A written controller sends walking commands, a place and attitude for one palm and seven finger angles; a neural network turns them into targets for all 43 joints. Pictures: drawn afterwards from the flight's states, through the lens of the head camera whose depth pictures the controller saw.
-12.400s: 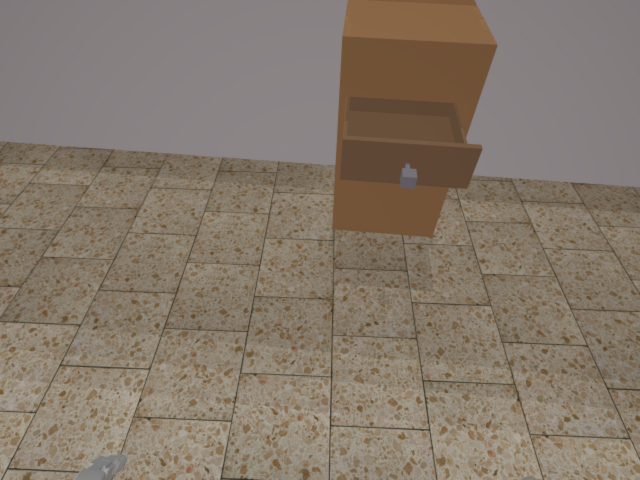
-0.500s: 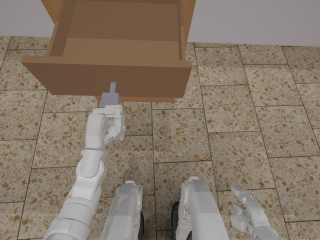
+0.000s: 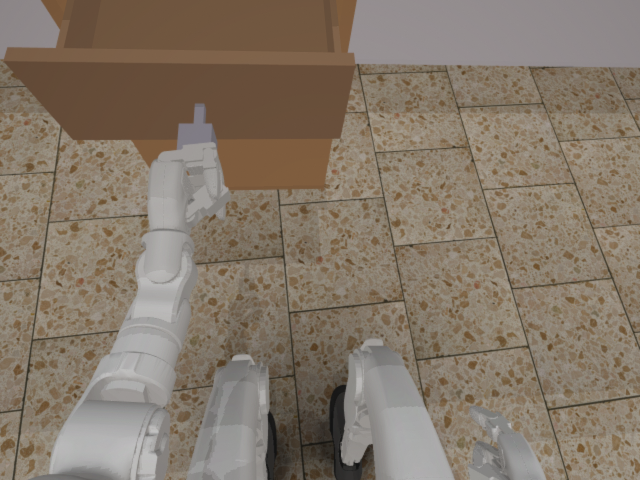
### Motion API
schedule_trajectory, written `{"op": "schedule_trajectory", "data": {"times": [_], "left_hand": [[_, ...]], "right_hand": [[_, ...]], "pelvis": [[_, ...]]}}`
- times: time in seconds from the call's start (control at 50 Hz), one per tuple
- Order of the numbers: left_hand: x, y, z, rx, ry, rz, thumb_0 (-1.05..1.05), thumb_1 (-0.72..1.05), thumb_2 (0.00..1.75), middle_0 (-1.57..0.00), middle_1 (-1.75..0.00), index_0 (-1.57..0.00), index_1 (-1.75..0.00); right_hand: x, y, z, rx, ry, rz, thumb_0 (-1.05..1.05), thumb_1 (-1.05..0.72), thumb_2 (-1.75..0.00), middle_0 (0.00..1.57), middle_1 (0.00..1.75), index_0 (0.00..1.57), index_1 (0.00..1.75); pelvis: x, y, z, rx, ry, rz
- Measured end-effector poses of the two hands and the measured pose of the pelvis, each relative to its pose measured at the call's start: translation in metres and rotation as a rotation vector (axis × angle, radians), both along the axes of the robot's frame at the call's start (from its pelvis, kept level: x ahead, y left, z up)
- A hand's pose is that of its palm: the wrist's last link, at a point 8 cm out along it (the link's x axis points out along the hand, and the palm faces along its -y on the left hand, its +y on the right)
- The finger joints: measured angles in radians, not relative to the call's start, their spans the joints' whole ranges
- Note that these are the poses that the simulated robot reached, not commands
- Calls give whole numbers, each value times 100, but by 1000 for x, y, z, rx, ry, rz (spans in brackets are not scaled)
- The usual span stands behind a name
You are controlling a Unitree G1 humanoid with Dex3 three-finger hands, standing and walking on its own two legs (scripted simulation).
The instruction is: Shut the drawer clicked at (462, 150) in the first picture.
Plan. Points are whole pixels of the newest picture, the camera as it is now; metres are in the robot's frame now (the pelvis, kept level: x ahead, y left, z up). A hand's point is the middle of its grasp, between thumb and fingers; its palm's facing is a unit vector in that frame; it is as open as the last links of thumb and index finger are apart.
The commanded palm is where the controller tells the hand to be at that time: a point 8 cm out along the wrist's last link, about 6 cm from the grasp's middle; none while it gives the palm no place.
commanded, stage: push the drawer shut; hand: left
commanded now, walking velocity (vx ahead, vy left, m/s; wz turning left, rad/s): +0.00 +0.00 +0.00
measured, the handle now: (199, 132) +0.54 +0.14 -0.01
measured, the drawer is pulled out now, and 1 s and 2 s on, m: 0.17 0.05 0.00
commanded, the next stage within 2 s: pull the fist back off the drawer in 1.64 s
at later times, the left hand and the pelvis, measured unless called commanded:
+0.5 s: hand (226, 145) +0.52 +0.10 +0.00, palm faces +0.01 -1.00 -0.05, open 2.8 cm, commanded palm +0.50 +0.14 +0.00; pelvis +0.00 +0.00 -0.01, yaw -1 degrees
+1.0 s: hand (226, 108) +0.58 +0.10 +0.00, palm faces +0.02 -1.00 -0.04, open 2.9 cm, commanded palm +0.56 +0.13 +0.00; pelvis +0.00 +0.00 -0.02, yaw -2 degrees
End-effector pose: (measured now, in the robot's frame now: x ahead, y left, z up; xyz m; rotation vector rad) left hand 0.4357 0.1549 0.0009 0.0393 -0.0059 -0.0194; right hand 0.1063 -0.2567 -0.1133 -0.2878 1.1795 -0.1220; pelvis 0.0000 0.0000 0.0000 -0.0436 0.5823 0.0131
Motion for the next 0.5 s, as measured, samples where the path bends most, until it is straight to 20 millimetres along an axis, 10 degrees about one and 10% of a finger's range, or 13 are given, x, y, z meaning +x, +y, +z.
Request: {"op": "schedule_trajectory", "data": {"times": [0.5], "left_hand": [[63, -2, -2, 8, -17, 30, -5, 82, 92, -140, -160, -140, -160]], "right_hand": [[-46, 3, -8, -2, 179, -59, 0, -90, -90, 20, 30, 20, 30]], "pelvis": [[4, 4, -6, -3, 45, -12]]}}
